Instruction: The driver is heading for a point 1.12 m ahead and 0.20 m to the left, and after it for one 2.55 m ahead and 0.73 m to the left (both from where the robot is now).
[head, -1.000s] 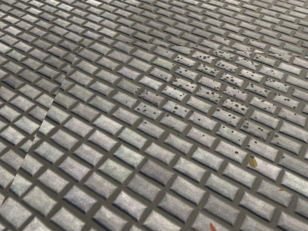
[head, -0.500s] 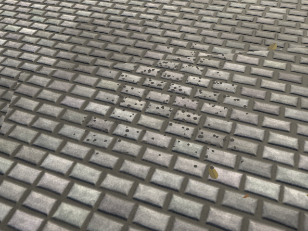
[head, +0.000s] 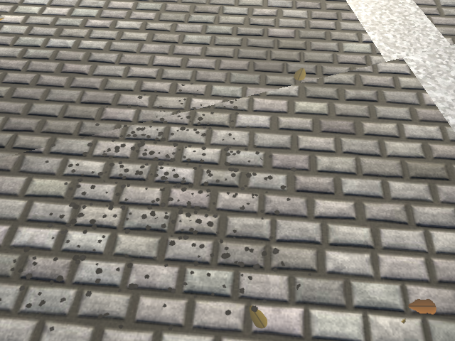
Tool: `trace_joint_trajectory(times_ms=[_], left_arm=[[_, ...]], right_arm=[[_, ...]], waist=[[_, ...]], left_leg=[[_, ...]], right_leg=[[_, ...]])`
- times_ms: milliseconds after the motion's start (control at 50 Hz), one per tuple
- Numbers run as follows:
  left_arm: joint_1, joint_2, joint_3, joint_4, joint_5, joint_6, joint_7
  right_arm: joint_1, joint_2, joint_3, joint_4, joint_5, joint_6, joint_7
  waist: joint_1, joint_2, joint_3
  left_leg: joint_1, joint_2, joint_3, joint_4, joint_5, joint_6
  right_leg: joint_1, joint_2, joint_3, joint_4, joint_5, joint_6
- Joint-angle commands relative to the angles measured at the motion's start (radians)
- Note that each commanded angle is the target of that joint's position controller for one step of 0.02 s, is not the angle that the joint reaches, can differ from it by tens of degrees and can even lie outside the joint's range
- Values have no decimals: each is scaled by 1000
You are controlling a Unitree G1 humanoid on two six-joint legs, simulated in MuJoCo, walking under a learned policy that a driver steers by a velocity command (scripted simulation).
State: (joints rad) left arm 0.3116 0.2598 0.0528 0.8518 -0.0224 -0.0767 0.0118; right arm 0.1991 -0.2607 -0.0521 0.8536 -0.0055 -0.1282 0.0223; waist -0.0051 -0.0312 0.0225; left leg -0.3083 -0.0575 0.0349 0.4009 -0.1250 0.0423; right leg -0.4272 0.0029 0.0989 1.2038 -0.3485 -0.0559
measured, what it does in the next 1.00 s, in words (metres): walks ahead: right foot, then left foot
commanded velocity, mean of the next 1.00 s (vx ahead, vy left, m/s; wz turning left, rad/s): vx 0.50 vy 0.00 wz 0.14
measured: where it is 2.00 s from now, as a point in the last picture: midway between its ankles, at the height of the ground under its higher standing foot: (204, 200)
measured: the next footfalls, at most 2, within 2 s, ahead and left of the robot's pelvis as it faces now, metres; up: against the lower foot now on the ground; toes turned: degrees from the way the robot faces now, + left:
right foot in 0.36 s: +0.35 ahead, -0.16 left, +0.00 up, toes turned -3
left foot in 0.94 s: +0.65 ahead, +0.08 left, +0.00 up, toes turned +13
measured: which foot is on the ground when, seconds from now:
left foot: down 0.00-0.36, up 0.38-0.92, down 0.94-1.00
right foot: up 0.00-0.34, down 0.36-0.94, up 0.96-1.00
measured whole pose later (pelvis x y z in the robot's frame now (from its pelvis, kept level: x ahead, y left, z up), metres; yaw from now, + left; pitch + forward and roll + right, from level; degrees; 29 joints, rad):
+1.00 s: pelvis +0.54 -0.02 -0.02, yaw +13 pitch +3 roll +0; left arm 0.32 0.27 0.04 0.88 -0.01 -0.09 0.01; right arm 0.09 -0.26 -0.06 0.70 0.02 -0.06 0.05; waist 0.02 0.00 0.05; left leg -0.50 -0.07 0.05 0.63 -0.18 0.11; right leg -0.19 -0.03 -0.05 1.11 -0.45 0.01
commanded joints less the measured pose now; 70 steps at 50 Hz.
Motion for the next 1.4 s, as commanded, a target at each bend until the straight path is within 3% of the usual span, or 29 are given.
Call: trace_joint_trajectory(times_ms=[20,100,180,240,300,340,360,380,400,420,460,480,560,700,820,880,920,940,960,980,1000,1020,1040,1120,1220,1280,1340,1380,1400], left_arm=[[34,38,10,-67,4,-10,-4],[-105,23,-7,-127,21,-11,-6],[-237,22,-16,-162,13,-20,-19],[-319,37,-15,-197,2,-22,-31],[-326,69,-5,-218,1,-29,-43],[-137,127,30,-164,9,-31,-39],[59,198,56,-121,17,-29,-28],[158,310,81,-104,29,-20,-26],[186,226,59,-96,20,-20,-32],[101,171,40,-107,15,-23,-34],[-43,107,20,-131,17,-23,-41],[-76,88,15,-132,26,-27,-44],[-57,101,26,-84,37,-53,-39],[-3,128,29,-27,33,-48,-6],[82,148,34,29,21,-10,5],[48,186,42,14,17,12,18],[17,208,46,0,16,26,29],[10,204,41,-22,17,17,32],[96,43,-9,-72,43,-19,10],[46,115,0,-87,14,-73,-15],[-67,156,13,-125,-26,-91,-23],[-96,139,7,-142,-16,-95,-19],[-110,142,14,-135,12,-87,-8],[-69,112,19,-154,38,-40,-4],[-256,64,-1,-208,37,-35,-7],[-328,86,5,-237,20,-43,-19],[-321,131,26,-249,13,-57,-29],[-202,155,46,-224,17,-68,-25],[-76,198,62,-214,35,-72,-17]], right_arm=[[36,-71,-11,-23,0,-13,4],[86,-135,-25,3,12,-7,-6],[140,-156,-23,24,25,11,-11],[198,-164,-20,50,32,23,-10],[197,-182,-24,60,34,40,-14],[174,-173,-18,55,30,51,-17],[160,-137,0,30,13,50,-20],[264,-13,38,5,6,29,-15],[265,-75,25,24,24,5,-11],[176,-154,2,-1,48,-5,-7],[86,-134,-2,-17,28,3,-15],[105,-116,-4,-12,22,18,-17],[104,-76,-6,-10,32,63,-21],[-87,-51,-6,-79,22,57,-1],[-242,-28,6,-182,25,55,40],[-200,-54,-9,-210,28,58,56],[28,-130,-52,-169,32,62,48],[197,-211,-88,-134,28,70,26],[194,-319,-109,-159,30,73,10],[232,-251,-84,-158,19,69,6],[210,-187,-69,-154,10,65,3],[136,-155,-60,-161,18,58,6],[67,-118,-49,-179,22,55,6],[21,-138,-52,-207,16,53,-8],[94,-170,-63,-191,31,67,-30],[144,-170,-62,-177,35,77,-32],[151,-165,-61,-179,34,82,-36],[122,-136,-52,-194,31,85,-37],[109,-82,-32,-213,22,81,-34]], waist=[[18,92,-51],[-7,69,-7],[-49,89,11],[-74,104,27],[-44,116,25],[61,101,-82],[140,33,-214],[110,-233,-341],[122,-216,-389],[102,-145,-231],[44,-31,-99],[10,-40,-75],[-17,-29,-33],[42,-17,29],[94,-4,81],[41,-55,15],[-89,-71,-119],[-170,1,-211],[-72,301,-324],[-118,198,-460],[-131,142,-321],[-74,36,-190],[-35,-1,-142],[37,38,-63],[-35,94,-45],[-65,125,-48],[-42,150,-53],[29,167,-90],[91,107,-195]], left_leg=[[175,278,-312,-243,61,202],[154,283,-225,-295,130,214],[146,237,-122,-278,149,165],[206,271,-132,-248,115,151],[282,312,-147,-183,159,125],[258,253,-85,49,414,84],[102,197,-30,325,323,44],[-304,34,18,720,-162,-26],[-435,36,-129,875,-436,-14],[-511,95,-131,916,-365,6],[-442,173,-99,818,-200,3],[-381,200,-107,776,-150,-1],[-363,196,-131,700,-31,-23],[-410,142,-116,361,269,-14],[-497,127,-28,235,141,23],[-336,51,72,225,-9,70],[-9,-26,97,170,-9,128],[308,57,-73,122,23,184],[707,359,-661,55,7,401],[775,419,-887,-79,-80,442],[688,366,-703,-79,-50,368],[505,316,-560,-89,41,319],[368,274,-472,-104,123,284],[85,216,-356,-176,276,289],[-1,120,-255,-141,188,202],[43,144,-330,-95,89,182],[125,182,-442,-15,11,162],[115,143,-450,93,40,124],[32,91,-385,308,2,85]], right_leg=[[-184,-112,12,-49,54,2],[-248,-142,-30,-276,184,29],[-170,-100,-84,-516,365,36],[-151,-80,-93,-600,367,27],[-103,-58,-102,-668,278,-11],[167,-7,-143,-717,259,-53],[445,-126,-12,-701,268,-111],[801,-374,432,-780,156,-263],[816,-409,648,-897,60,-294],[690,-373,501,-905,72,-240],[430,-282,268,-953,229,-188],[348,-254,195,-994,263,-173],[265,-228,25,-1069,393,-172],[342,-220,-155,-1104,429,-108],[559,-284,-219,-1011,575,-91],[578,-284,-269,-846,1018,-61],[498,-249,-302,-531,1195,-26],[265,-207,-300,-247,933,13],[-223,28,-252,203,-48,92],[-350,41,15,314,-197,69],[-413,-19,28,281,-130,43],[-392,-66,14,155,-54,35],[-326,-102,2,54,-23,41],[-185,-120,-30,-139,35,100],[-94,-42,-67,-523,380,119],[-59,-8,-50,-630,412,111],[-15,1,-23,-700,303,77],[155,-5,-40,-768,290,32],[372,-130,67,-754,266,-29]])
